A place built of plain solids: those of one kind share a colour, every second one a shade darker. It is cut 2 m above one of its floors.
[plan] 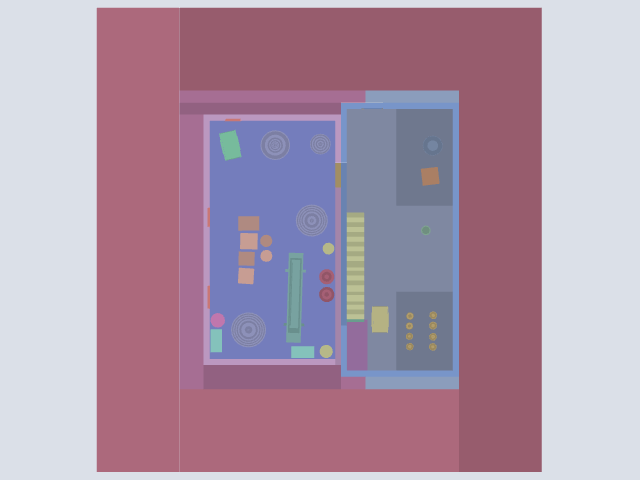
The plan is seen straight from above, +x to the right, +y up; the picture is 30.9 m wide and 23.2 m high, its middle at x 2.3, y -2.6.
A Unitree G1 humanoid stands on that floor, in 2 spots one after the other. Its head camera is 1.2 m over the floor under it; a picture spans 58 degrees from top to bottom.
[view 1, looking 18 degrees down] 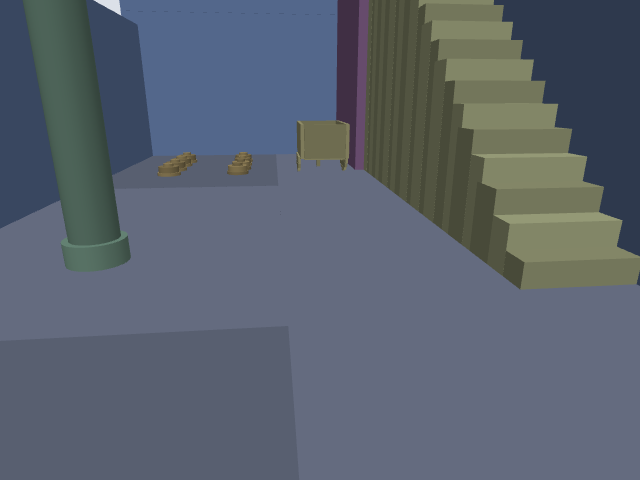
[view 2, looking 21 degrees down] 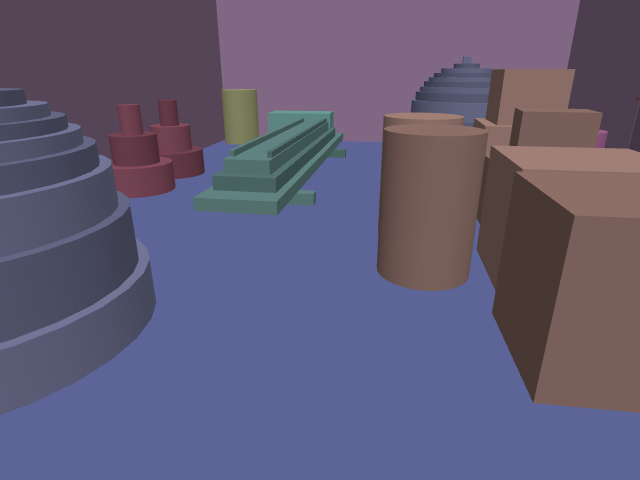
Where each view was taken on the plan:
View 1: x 6.03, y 1.20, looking -96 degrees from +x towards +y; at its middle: floor_yard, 3.88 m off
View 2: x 0.00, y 0.00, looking -82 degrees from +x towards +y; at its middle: floor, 3.35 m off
